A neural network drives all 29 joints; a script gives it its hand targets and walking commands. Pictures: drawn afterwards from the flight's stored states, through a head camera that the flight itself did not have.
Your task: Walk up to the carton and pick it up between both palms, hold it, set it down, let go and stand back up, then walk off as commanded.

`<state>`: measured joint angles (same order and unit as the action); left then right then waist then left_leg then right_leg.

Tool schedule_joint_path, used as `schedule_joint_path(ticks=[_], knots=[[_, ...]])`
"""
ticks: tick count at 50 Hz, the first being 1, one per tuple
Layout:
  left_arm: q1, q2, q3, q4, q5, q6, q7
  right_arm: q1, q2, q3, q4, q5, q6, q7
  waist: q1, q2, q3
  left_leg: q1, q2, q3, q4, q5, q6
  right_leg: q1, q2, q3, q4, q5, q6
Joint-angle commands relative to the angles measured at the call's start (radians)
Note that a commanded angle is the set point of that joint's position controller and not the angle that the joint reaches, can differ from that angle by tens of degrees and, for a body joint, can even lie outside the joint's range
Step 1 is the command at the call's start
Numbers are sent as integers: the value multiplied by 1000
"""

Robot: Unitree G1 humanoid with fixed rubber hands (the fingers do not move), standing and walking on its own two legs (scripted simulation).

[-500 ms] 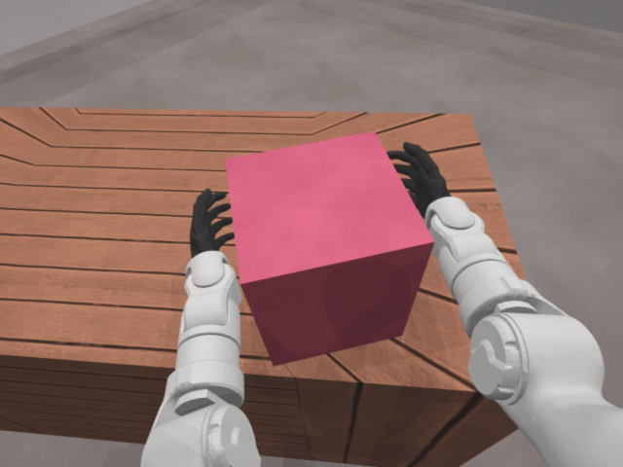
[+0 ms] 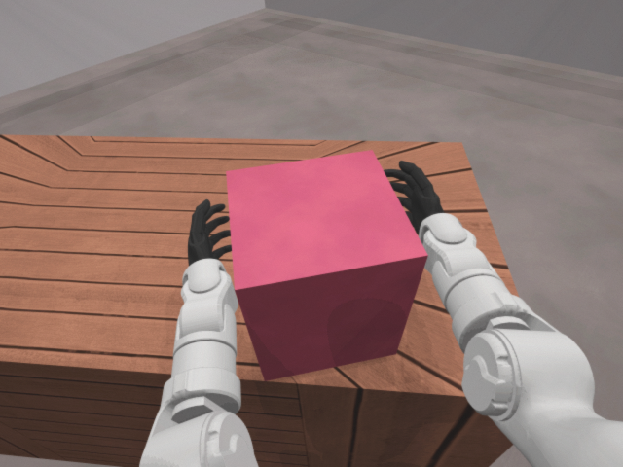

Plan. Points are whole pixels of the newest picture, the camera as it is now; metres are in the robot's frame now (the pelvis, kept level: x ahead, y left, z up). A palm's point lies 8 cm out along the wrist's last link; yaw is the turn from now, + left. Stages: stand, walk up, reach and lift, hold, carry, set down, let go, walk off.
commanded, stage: reach and lift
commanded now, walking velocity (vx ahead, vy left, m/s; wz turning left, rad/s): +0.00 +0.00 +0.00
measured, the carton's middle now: (316, 269) +0.40 +0.07 +0.05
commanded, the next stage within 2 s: none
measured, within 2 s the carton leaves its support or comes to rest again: neither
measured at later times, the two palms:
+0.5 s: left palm (187, 225) +0.36 +0.23 +0.16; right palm (424, 196) +0.43 -0.06 +0.17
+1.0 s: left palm (165, 198) +0.34 +0.23 +0.22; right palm (439, 185) +0.38 -0.07 +0.22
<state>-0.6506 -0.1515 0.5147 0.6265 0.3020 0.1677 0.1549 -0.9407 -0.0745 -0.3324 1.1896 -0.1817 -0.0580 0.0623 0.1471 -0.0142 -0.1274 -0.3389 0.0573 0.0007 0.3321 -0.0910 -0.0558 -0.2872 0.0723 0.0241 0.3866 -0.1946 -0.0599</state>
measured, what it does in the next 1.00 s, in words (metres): stands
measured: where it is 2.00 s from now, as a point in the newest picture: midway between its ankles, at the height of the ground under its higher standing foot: outside the picture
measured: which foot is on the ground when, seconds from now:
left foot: down 0.00-1.00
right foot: down 0.00-1.00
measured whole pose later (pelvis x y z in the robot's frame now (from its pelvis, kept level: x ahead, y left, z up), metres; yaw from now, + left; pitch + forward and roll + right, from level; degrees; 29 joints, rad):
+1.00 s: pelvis -0.01 +0.02 +0.00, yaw +1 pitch -6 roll +0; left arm -0.80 0.01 0.39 0.57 0.30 0.54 0.05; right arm -0.93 -0.04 -0.21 1.03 0.00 0.20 -0.09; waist 0.06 -0.05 -0.12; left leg -0.12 0.03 0.00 0.33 -0.11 -0.04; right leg -0.04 0.05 0.02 0.34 -0.19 -0.04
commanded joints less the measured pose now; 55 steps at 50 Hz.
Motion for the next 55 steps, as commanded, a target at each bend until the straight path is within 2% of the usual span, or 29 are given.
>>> schedule_joint_path(ticks=[1,4,5,7,9,10,11,16,17,18,20,22,24,27,29,30,32,33,37,39,41,42,43,46,48,49,51,52,55], knots=[[-678,-397,-394,-54,-27,15,-132,-468,531,124,-106,-18,23,60,-88,-28,-301,162,-66,93,-46,18,41,268,-87,-38,-88,194,92],[-679,-390,-379,-21,-31,56,-150,-480,542,91,-118,-25,50,51,-107,-46,-240,175,-65,95,-65,-24,47,261,-91,-37,-113,112,94],[-691,-376,-362,3,-30,68,-155,-490,535,66,-108,-30,59,51,-112,-41,-208,163,-64,95,-74,-63,51,242,-95,-34,-123,37,92],[-699,-364,-341,22,-26,92,-167,-497,544,36,-105,-34,75,51,-116,-40,-169,169,-67,98,-78,-85,58,235,-95,-34,-133,-30,89],[-699,-370,-344,30,-28,111,-172,-534,533,21,-148,-31,82,51,-123,-27,-181,190,-67,96,-79,-80,58,213,-88,-46,-142,-64,82],[-692,-365,-339,27,-28,117,-173,-549,529,29,-156,-21,85,53,-113,-25,-179,192,-70,94,-81,-70,59,217,-85,-48,-141,-58,79],[-703,-371,-348,24,-30,122,-174,-559,525,22,-176,-22,85,50,-128,-14,-200,208,-69,92,-80,-69,55,219,-83,-54,-142,-48,78],[-709,-390,-411,-21,-61,143,-178,-563,507,35,-208,7,100,41,-175,30,-260,253,-69,72,-70,-12,28,256,-80,-58,-131,75,76],[-713,-399,-433,-28,-73,146,-180,-548,501,30,-198,2,104,34,-199,29,-270,264,-69,71,-66,-3,21,260,-78,-60,-129,103,74],[-713,-411,-446,-46,-77,150,-180,-543,500,38,-200,15,106,37,-201,52,-274,283,-67,68,-62,20,14,258,-74,-63,-125,120,71],[-694,-431,-484,-75,-102,156,-181,-537,492,74,-215,47,109,28,-215,59,-303,316,-64,55,-45,102,-3,284,-67,-67,-120,203,69],[-653,-436,-499,-105,-121,164,-186,-530,510,137,-257,92,113,12,-215,31,-336,343,-72,49,-17,220,-3,347,-60,-64,-108,337,74],[-628,-440,-522,-134,-133,175,-192,-509,506,193,-275,134,120,1,-218,30,-350,358,-78,43,0,297,-12,391,-54,-59,-99,430,78],[-576,-416,-523,-170,-123,208,-204,-482,519,281,-282,206,146,-15,-207,16,-315,357,-91,35,9,356,-10,448,-57,-52,-84,556,95],[-578,-412,-511,-171,-107,227,-208,-469,520,308,-252,233,166,-14,-192,28,-267,353,-93,29,-1,323,-8,427,-56,-56,-87,519,96],[-573,-406,-509,-167,-105,242,-218,-464,522,311,-269,239,173,-23,-205,14,-240,349,-95,29,-4,297,-2,424,-60,-57,-94,503,100],[-613,-395,-507,-206,-101,257,-233,-460,546,333,-283,255,191,-33,-204,8,-222,352,-102,34,-13,257,3,414,-63,-54,-104,455,103],[-625,-404,-521,-226,-101,264,-234,-477,550,351,-289,272,195,-35,-200,25,-217,359,-101,31,-14,259,0,399,-61,-58,-103,448,104],[-723,-395,-529,-219,-128,278,-259,-541,584,345,-322,271,215,-58,-226,0,-179,338,-107,31,-32,131,13,367,-71,-49,-125,326,107],[-777,-403,-564,-249,-159,277,-265,-569,608,344,-353,275,217,-70,-244,14,-185,338,-107,29,-39,94,14,347,-71,-52,-134,262,105],[-792,-416,-569,-226,-168,285,-267,-589,611,320,-348,263,225,-73,-254,21,-174,341,-102,25,-47,67,12,320,-66,-59,-145,190,98],[-810,-412,-559,-204,-167,287,-271,-617,618,308,-351,257,230,-76,-246,19,-167,327,-102,29,-52,28,15,301,-65,-56,-155,135,97],[-822,-405,-547,-192,-167,294,-275,-616,607,281,-338,246,233,-77,-256,28,-157,321,-102,31,-59,-3,15,283,-67,-58,-161,85,91],[-819,-373,-476,-93,-141,328,-294,-638,574,203,-282,208,261,-66,-251,19,-70,290,-99,44,-88,-128,33,204,-72,-61,-196,-127,77],[-808,-354,-443,-56,-136,350,-312,-651,570,179,-311,200,274,-70,-250,2,-70,278,-101,52,-87,-151,47,197,-74,-57,-210,-178,74],[-791,-352,-434,-43,-130,360,-318,-667,562,174,-319,203,277,-68,-248,17,-69,280,-101,52,-88,-154,46,187,-73,-58,-212,-199,71],[-786,-344,-414,-3,-130,374,-325,-715,546,181,-349,208,281,-75,-241,7,-63,268,-102,52,-88,-169,54,188,-70,-61,-216,-206,67],[-813,-350,-430,-19,-148,373,-327,-729,554,183,-380,216,281,-79,-254,12,-100,275,-101,48,-83,-155,52,200,-69,-58,-210,-170,66],[-819,-368,-468,-64,-181,370,-328,-768,572,245,-447,257,277,-99,-264,12,-167,304,-104,43,-70,-70,45,239,-67,-59,-193,-35,79]])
